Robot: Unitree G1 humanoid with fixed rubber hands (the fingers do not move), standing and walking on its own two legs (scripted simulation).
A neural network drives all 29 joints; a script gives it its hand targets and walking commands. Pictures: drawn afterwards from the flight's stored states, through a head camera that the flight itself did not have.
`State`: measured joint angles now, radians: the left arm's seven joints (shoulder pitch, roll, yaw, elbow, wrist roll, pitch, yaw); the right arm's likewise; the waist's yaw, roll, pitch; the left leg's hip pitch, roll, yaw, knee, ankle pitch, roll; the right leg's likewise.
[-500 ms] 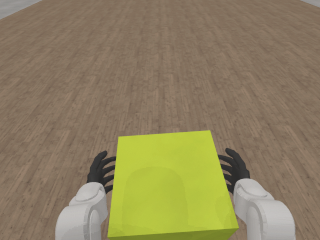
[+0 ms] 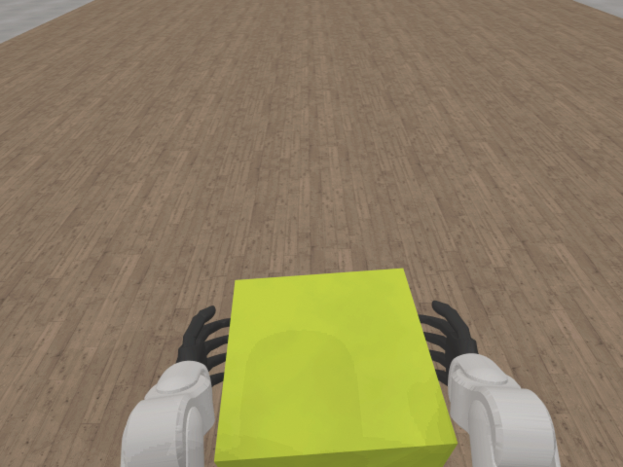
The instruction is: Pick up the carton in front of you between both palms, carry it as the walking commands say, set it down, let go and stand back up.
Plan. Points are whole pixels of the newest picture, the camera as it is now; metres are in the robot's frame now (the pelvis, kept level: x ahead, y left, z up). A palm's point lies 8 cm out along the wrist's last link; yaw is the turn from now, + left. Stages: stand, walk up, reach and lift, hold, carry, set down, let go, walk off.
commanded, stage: carry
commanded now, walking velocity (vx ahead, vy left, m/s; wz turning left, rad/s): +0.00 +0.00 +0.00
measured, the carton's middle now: (327, 397) +0.24 +0.00 +0.00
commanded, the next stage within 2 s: hold in 0.74 s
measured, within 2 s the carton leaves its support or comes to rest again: neither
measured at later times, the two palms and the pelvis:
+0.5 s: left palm (205, 384) +0.25 +0.15 +0.03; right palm (447, 379) +0.24 -0.15 +0.03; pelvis -0.03 +0.00 +0.00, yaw +0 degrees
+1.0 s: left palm (192, 396) +0.23 +0.16 +0.04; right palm (445, 389) +0.23 -0.14 +0.04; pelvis -0.05 +0.00 +0.01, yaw +1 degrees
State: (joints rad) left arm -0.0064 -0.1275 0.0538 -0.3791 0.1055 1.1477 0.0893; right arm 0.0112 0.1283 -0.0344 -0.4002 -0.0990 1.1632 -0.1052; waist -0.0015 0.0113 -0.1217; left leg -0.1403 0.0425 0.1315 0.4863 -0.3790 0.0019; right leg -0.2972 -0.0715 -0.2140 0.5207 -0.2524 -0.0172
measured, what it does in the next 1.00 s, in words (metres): stands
